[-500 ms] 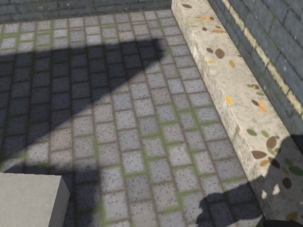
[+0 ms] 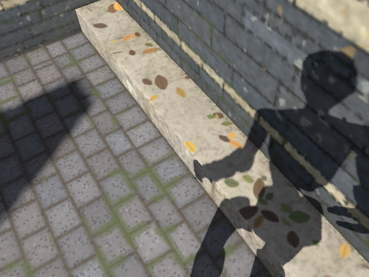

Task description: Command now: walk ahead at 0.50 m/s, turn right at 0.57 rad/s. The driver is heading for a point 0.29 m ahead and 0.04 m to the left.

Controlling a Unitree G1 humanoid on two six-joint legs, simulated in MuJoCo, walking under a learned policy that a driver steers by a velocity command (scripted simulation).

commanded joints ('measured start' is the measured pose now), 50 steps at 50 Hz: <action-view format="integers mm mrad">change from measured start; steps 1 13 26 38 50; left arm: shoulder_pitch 70 182 155 30 -15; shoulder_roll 145 83 -30 4 58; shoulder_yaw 33 22 -32 -38 -45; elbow -59 125 227 339 411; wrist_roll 26 23 23 39 35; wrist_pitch -25 -43 44 -24 -21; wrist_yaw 15 33 74 56 58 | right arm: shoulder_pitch -64 -114 -107 -166 -212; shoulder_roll -140 -49 -32 -19 -49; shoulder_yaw -25 30 54 35 24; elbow -116 -46 51 79 91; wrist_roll -27 -59 -42 -23 -25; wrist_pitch -36 42 89 112 125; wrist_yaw -10 18 -40 -50 -38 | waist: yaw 27 48 39 -5 8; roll -32 -119 141 -46 -18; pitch -132 -87 -129 -90 -120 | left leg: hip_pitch -329 -54 148 257 298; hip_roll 75 -6 133 -3 -4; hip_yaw -84 -2 -188 -101 -103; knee -28 -560 -928 -853 -839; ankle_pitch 141 442 477 367 496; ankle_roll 10 34 175 109 113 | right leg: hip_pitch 349 291 257 126 142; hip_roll -268 -184 -24 -109 -117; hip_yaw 442 140 34 94 94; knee -341 -276 -26 -244 -249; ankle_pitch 94 660 -230 -5 22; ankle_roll -186 -47 121 104 103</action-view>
